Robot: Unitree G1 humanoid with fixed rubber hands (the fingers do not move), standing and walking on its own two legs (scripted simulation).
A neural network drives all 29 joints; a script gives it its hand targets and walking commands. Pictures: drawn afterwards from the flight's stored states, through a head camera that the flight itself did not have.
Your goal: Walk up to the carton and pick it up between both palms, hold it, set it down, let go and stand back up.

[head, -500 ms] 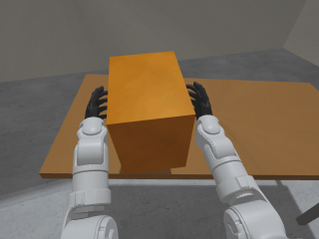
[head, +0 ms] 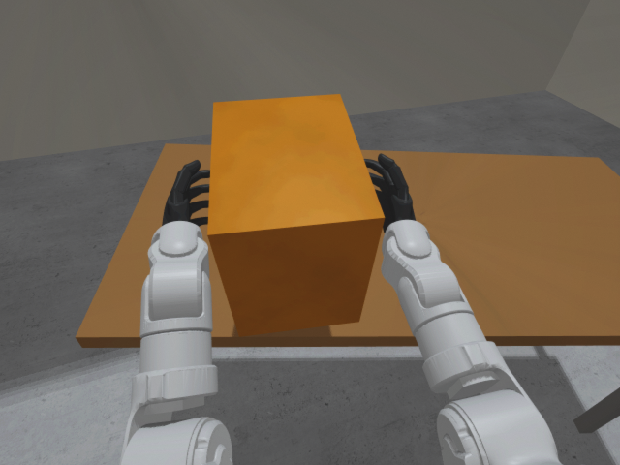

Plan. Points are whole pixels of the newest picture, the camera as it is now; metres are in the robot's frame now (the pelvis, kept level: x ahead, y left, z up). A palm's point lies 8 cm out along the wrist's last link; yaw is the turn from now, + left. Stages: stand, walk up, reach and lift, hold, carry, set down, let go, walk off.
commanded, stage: hold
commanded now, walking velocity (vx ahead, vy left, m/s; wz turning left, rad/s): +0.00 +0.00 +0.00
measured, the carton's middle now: (289, 216) +0.41 +0.00 +0.13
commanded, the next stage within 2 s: none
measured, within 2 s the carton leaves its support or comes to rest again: neither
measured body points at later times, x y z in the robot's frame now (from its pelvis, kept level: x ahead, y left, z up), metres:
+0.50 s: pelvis -0.01 -0.01 +0.00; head -0.07 +0.02 +0.44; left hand +0.35 +0.15 +0.19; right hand +0.36 -0.11 +0.20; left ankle +0.01 +0.12 -0.75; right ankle +0.03 -0.13 -0.75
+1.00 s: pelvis +0.00 -0.01 +0.00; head -0.05 +0.02 +0.44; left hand +0.36 +0.15 +0.18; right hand +0.37 -0.12 +0.20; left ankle +0.01 +0.12 -0.75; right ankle +0.03 -0.13 -0.75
